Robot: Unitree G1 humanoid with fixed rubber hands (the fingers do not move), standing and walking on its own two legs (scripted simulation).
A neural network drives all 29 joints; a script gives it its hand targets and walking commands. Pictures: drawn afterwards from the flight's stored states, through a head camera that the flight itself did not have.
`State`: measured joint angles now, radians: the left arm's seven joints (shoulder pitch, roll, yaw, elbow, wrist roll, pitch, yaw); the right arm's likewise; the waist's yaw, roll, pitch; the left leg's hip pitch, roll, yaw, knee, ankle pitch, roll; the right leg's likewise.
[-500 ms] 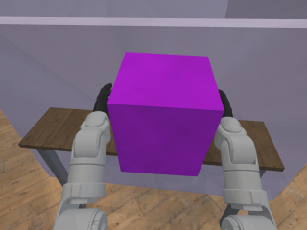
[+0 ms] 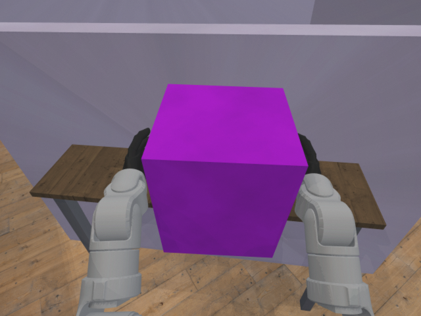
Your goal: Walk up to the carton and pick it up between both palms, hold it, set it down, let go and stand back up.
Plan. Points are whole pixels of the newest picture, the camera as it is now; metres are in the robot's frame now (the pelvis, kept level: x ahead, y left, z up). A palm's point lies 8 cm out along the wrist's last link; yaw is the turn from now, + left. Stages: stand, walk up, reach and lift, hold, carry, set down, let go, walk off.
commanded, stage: hold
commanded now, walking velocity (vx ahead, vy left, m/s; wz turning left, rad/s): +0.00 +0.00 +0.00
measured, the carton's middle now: (221, 172) +0.35 +0.00 +0.14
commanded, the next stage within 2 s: none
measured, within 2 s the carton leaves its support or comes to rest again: neither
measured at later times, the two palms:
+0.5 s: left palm (134, 168) +0.32 +0.15 +0.19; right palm (309, 173) +0.32 -0.15 +0.17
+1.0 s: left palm (139, 170) +0.31 +0.13 +0.19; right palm (318, 173) +0.31 -0.16 +0.17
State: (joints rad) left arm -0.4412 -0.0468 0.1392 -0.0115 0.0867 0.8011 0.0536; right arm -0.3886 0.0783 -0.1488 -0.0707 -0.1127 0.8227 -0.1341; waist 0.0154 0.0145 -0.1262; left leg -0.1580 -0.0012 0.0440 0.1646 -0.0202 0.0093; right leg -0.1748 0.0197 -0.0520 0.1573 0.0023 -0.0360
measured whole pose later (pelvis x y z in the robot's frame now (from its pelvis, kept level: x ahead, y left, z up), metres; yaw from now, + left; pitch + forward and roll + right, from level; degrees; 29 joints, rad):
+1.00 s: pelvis +0.01 -0.01 +0.00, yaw +0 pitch +0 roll +0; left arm -0.34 -0.03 0.07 -0.28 0.05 0.94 0.10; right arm -0.32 0.03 -0.08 -0.30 -0.05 0.95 -0.14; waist 0.02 0.03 -0.10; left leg -0.11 0.01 0.04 0.13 -0.02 -0.01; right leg -0.14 0.03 -0.05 0.13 -0.01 -0.05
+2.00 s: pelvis +0.01 +0.00 +0.00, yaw +0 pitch +1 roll +0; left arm -0.39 -0.01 0.05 -0.28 0.02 1.04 0.14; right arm -0.37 -0.03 -0.08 -0.27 -0.02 1.05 -0.12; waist 0.02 0.00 -0.15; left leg -0.17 0.00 0.05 0.20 -0.05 0.01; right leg -0.19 0.02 -0.04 0.19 -0.02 -0.03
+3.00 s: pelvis +0.01 +0.00 +0.00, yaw +0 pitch +0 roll +0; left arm -0.43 0.04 0.06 -0.27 0.00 1.06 0.11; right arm -0.39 -0.03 -0.09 -0.31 -0.01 1.08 -0.11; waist 0.01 -0.01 -0.16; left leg -0.16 0.00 0.04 0.22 -0.07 0.00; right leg -0.17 0.02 -0.05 0.20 -0.04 -0.04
